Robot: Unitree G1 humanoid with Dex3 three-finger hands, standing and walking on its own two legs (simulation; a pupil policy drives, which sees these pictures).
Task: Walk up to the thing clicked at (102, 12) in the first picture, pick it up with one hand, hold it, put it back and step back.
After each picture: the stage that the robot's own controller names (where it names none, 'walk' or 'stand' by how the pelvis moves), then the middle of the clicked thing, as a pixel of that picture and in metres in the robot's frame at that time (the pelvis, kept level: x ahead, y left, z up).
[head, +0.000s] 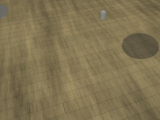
stand; (102, 15) +2.05 -0.28 -0.72
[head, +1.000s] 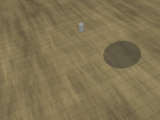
walk; (81, 27) +1.91 +0.12 -0.70
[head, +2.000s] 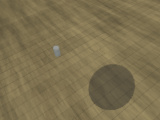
walk; (56, 51) +1.29 +0.39 -0.72
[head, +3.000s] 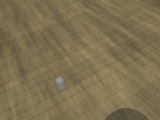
walk; (60, 83) +0.85 +0.29 -0.72
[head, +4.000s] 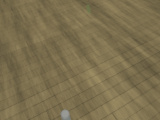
walk; (65, 116) +0.51 +0.19 -0.71
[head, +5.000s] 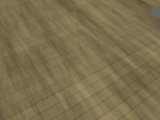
stand; out of the picture +0.36 +0.19 -0.71
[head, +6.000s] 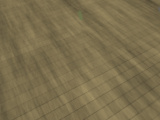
stand; out of the picture +0.34 +0.18 -0.72
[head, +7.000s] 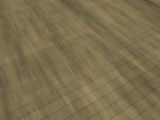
stand; out of the picture +0.35 +0.18 -0.73
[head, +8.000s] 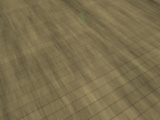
stand; out of the picture +0.33 +0.19 -0.73
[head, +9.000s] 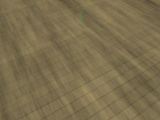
stand; out of the picture +0.33 +0.19 -0.73
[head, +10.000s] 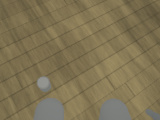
go down; (44, 84) +0.40 +0.19 -0.45
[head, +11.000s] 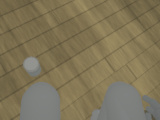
go down; (32, 67) +0.43 +0.21 -0.32
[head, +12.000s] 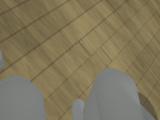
close in; out of the picture +0.42 +0.24 -0.24
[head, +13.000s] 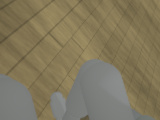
close; out of the picture +0.42 +0.26 -0.22
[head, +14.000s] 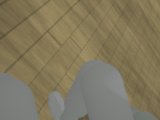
lift; out of the picture +0.41 +0.26 -0.23
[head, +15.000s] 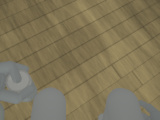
lift; (23, 87) +0.31 +0.21 -0.08
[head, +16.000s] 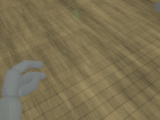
close; out of the picture +0.37 +0.14 -0.70
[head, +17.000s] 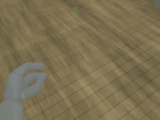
stand; out of the picture +0.36 +0.16 -0.71
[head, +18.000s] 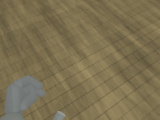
crouch; out of the picture +0.38 +0.15 -0.67
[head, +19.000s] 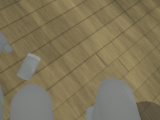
lower; (28, 67) +0.45 +0.18 -0.33
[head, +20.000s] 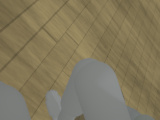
lower; out of the picture +0.43 +0.24 -0.25
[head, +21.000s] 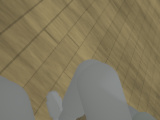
lower; out of the picture +0.42 +0.24 -0.25
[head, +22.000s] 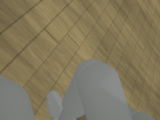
lower; out of the picture +0.42 +0.24 -0.25
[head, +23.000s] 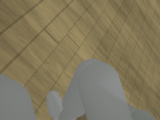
lower; out of the picture +0.43 +0.24 -0.25
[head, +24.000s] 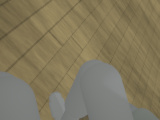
loosen; out of the picture +0.43 +0.24 -0.25
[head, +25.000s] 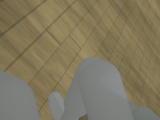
withdraw; out of the picture +0.42 +0.21 -0.24
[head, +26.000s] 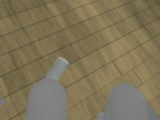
walk; (57, 69) +0.44 +0.12 -0.32
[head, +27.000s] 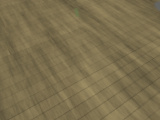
stand; out of the picture +0.33 +0.07 -0.68
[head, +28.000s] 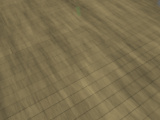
stand; out of the picture +0.32 +0.06 -0.69
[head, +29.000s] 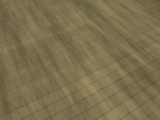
stand; out of the picture +0.32 +0.03 -0.71
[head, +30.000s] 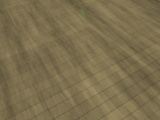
walk; out of the picture +0.32 +0.01 -0.75
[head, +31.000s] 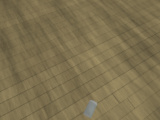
walk; (90, 108) +0.46 -0.09 -0.72
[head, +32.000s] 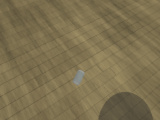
walk; (78, 77) +0.74 +0.02 -0.72
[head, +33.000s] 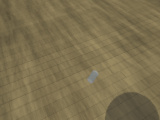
stand; (92, 76) +0.95 -0.06 -0.73
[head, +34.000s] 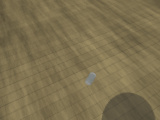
stand; (90, 78) +0.93 -0.07 -0.75
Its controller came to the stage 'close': yes
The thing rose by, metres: 0.30
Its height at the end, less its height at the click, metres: -0.02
